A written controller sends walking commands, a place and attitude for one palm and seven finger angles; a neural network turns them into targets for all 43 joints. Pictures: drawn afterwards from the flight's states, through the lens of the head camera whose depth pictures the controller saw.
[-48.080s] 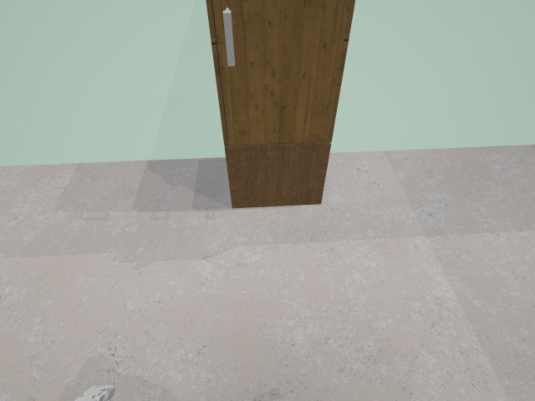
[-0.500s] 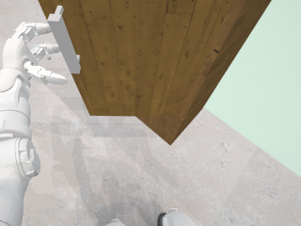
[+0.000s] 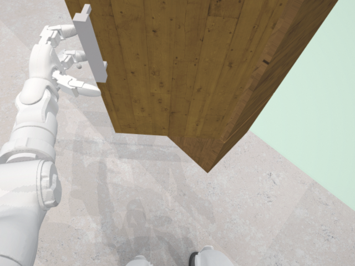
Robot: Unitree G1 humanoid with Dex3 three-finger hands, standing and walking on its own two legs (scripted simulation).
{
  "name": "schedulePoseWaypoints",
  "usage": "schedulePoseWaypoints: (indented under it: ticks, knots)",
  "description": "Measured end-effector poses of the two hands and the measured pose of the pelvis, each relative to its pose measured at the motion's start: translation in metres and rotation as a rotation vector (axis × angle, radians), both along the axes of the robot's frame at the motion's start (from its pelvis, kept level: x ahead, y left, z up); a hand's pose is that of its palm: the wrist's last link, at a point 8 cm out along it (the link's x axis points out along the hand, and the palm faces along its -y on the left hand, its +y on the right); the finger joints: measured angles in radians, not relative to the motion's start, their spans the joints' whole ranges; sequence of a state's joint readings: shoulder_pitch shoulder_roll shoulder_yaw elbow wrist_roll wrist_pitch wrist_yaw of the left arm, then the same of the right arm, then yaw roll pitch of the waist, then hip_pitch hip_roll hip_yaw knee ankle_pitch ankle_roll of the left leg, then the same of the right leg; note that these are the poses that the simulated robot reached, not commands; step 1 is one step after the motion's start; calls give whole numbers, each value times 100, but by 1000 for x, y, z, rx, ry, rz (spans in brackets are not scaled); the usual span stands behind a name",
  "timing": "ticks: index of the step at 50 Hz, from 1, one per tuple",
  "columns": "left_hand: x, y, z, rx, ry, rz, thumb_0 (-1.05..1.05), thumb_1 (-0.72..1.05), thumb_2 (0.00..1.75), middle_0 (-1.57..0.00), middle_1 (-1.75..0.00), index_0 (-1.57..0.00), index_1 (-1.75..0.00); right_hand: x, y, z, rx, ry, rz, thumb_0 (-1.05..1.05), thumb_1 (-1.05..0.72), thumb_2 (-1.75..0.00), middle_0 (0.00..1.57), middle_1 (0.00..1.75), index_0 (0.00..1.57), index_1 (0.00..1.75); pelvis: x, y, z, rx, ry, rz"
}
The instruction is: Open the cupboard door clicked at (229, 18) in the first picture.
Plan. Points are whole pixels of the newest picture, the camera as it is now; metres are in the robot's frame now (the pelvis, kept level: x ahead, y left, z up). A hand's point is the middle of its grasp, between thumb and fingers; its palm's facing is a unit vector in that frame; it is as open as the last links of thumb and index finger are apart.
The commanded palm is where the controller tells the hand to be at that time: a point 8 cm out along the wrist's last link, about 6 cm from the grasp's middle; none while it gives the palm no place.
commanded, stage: slide the fingers in behind the handle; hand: left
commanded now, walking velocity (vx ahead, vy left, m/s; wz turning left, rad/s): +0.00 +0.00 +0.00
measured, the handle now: (94, 46) +0.57 +0.16 +0.13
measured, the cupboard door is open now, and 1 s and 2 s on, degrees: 42 41 66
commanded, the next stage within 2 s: close the thumb around the handle in 0.34 s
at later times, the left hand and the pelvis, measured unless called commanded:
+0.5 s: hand (101, 62) +0.52 +0.15 +0.12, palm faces -0.08 -1.00 -0.02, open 14.0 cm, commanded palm +0.50 +0.20 +0.12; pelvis +0.00 -0.01 +0.00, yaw -3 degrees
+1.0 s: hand (97, 63) +0.52 +0.15 +0.12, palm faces -0.09 -1.00 -0.01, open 6.5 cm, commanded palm +0.49 +0.21 +0.12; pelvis +0.00 +0.00 +0.00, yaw -3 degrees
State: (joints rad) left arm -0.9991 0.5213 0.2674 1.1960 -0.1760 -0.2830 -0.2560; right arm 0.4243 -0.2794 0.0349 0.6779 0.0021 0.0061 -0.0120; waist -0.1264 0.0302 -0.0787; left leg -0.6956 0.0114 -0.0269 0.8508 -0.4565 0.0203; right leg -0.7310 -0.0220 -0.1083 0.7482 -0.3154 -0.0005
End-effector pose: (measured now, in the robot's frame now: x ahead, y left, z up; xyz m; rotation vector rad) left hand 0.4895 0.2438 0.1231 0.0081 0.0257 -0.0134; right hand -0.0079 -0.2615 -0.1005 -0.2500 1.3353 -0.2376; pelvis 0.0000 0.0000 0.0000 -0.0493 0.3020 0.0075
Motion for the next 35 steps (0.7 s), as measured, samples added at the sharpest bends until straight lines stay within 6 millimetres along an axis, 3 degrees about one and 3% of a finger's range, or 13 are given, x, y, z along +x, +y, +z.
schedulePoseWaypoints:
  ticks: [3,9,16,26,35]
  knots:
    - [1,-7,1,26,1,-32,-2,-50,30,-29,-120,-7,-117,2,-1,-1,2,-4,7,0,-91,-90,21,30,21,30,-1,0,0,1,2,2]
    - [9,-40,-3,-21,14,-98,-2,-50,30,-29,-120,-17,-119,3,-2,-2,-1,-34,-16,0,-91,-90,21,30,21,30,-1,-1,0,5,-1,-12]
    - [15,-42,3,34,-17,-53,-2,-50,30,-28,-120,-27,-122,-9,0,0,14,-58,-65,0,-91,-90,21,30,21,30,-2,-4,0,17,3,-47]
    - [15,-43,1,18,15,-71,-2,-48,31,-29,-121,-29,-121,-31,-2,3,11,-6,-103,1,-91,-90,21,30,21,30,-4,-9,2,21,-5,-60]
    - [11,-37,3,9,-14,-73,-1,-20,43,-32,-124,-32,-123,-32,-11,9,-21,-9,-109,1,-91,-90,21,30,21,30,-5,-8,4,20,-6,-65]
